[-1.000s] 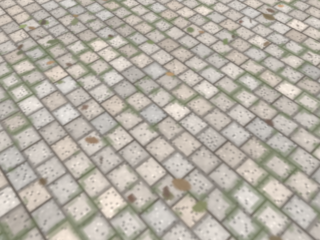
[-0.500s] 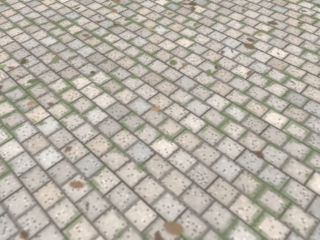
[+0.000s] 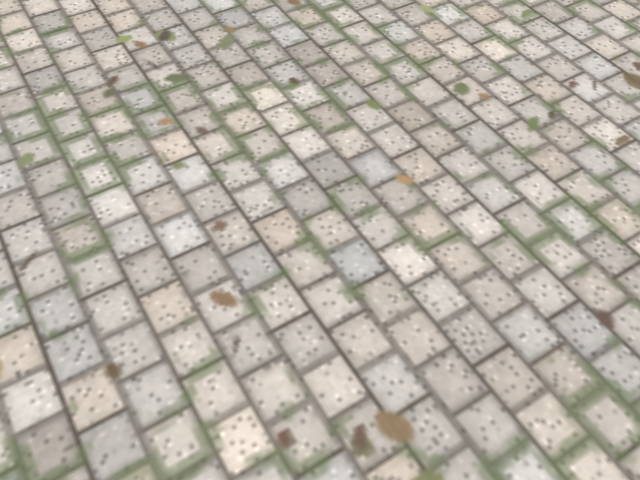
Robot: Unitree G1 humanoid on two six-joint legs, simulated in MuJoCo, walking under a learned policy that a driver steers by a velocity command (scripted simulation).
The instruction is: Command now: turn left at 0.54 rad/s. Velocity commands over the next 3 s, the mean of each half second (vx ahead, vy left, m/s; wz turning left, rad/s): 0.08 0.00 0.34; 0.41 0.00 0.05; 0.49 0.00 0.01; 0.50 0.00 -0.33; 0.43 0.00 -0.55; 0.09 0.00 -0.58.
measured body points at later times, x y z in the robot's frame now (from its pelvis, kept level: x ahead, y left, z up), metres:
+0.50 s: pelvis +0.01 -0.01 +0.00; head +0.03 -0.01 +0.45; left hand -0.01 +0.26 -0.13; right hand +0.17 -0.25 -0.13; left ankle -0.04 +0.08 -0.73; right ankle +0.00 -0.12 -0.74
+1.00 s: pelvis +0.23 +0.00 -0.02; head +0.27 -0.01 +0.43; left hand +0.36 +0.27 -0.13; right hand +0.22 -0.26 -0.17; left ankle +0.00 +0.08 -0.68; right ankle +0.34 -0.05 -0.74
